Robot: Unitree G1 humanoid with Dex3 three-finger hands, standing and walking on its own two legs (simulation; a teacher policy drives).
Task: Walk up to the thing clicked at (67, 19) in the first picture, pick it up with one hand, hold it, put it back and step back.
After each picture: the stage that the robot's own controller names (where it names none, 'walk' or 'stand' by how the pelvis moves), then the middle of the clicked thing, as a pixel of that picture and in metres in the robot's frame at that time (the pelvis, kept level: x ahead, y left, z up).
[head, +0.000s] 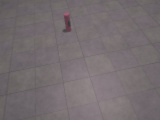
stand; (67, 22) +1.68 +0.25 -0.66
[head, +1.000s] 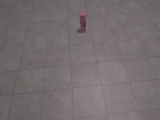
walk; (83, 22) +1.56 +0.16 -0.64
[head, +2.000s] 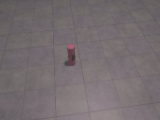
walk; (71, 55) +1.02 +0.17 -0.62
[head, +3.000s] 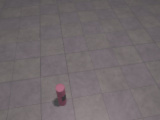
walk; (61, 95) +0.63 +0.20 -0.65
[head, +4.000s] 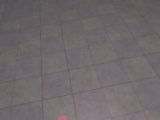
stand; out of the picture +0.38 +0.21 -0.64
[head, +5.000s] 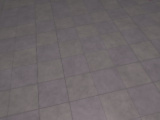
walk; out of the picture +0.36 +0.21 -0.66
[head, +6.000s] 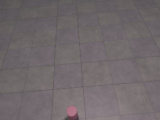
walk; (73, 116) +0.41 +0.16 -0.63
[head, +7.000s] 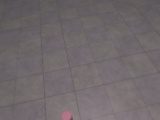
walk; out of the picture +0.40 +0.18 -0.62
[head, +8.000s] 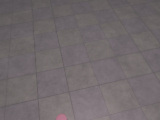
walk; out of the picture +0.36 +0.18 -0.63
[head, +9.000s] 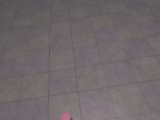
stand; out of the picture +0.40 +0.21 -0.63
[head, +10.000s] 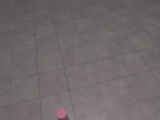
walk; (63, 119) +0.45 +0.18 -0.64
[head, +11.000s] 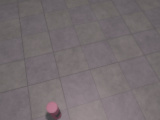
stand; (54, 111) +0.35 +0.22 -0.62
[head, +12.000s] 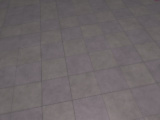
stand; out of the picture +0.37 +0.20 -0.65
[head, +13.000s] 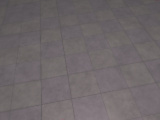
stand; out of the picture +0.38 +0.20 -0.66
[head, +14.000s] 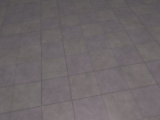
stand; out of the picture +0.36 +0.20 -0.66
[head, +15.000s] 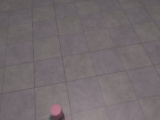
go down; (58, 114) +0.38 +0.21 -0.61
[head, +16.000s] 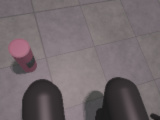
go down; (25, 58) +0.43 +0.25 -0.24
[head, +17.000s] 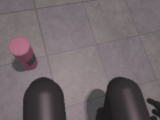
close in; (25, 56) +0.43 +0.26 -0.24
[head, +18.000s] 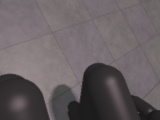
close in; out of the picture +0.40 +0.30 -0.15
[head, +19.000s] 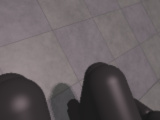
lift; out of the picture +0.40 +0.30 -0.15
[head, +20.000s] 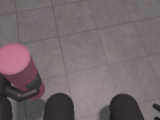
lift; (26, 78) +0.33 +0.21 +0.01
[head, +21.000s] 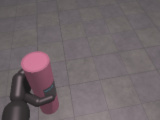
hold; (43, 87) +0.31 +0.16 +0.04
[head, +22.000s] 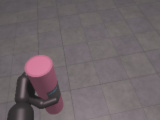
hold; (48, 89) +0.31 +0.15 +0.04
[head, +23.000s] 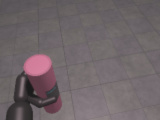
hold; (46, 88) +0.31 +0.15 +0.04
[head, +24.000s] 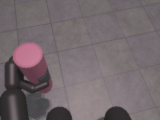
crouch; (37, 73) +0.37 +0.17 -0.02
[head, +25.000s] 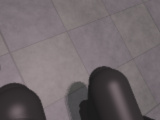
lower; out of the picture +0.43 +0.27 -0.12
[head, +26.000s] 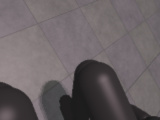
lower; out of the picture +0.43 +0.29 -0.16
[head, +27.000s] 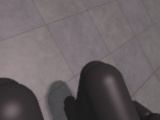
lower; out of the picture +0.41 +0.30 -0.16
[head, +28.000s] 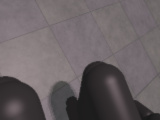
lower; out of the picture +0.40 +0.30 -0.15
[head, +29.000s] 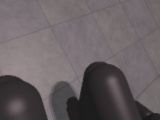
rest; out of the picture +0.39 +0.30 -0.15
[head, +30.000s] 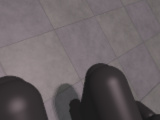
open; out of the picture +0.40 +0.30 -0.16
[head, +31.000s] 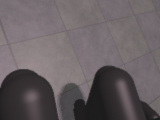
stand; out of the picture +0.39 +0.29 -0.18
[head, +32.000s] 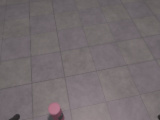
stand; (57, 113) +0.38 +0.19 -0.54
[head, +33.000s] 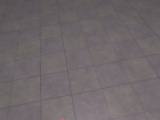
stand; out of the picture +0.38 +0.20 -0.60
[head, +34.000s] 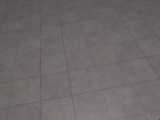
stand; out of the picture +0.37 +0.19 -0.60
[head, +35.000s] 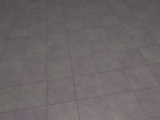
stand; out of the picture +0.39 +0.17 -0.65
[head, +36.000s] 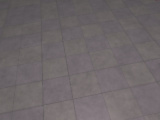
stand; out of the picture +0.37 +0.19 -0.66
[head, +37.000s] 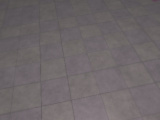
stand; out of the picture +0.36 +0.20 -0.66
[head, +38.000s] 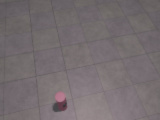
walk; (61, 102) +0.44 +0.16 -0.64
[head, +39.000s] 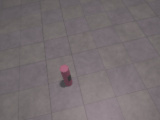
walk; (66, 76) +0.71 +0.24 -0.63
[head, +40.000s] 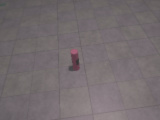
stand; (75, 60) +1.02 +0.17 -0.63
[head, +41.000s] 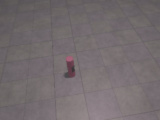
stand; (70, 67) +0.96 +0.19 -0.66
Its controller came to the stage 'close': yes
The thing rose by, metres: 0.68
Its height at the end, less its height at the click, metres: +0.00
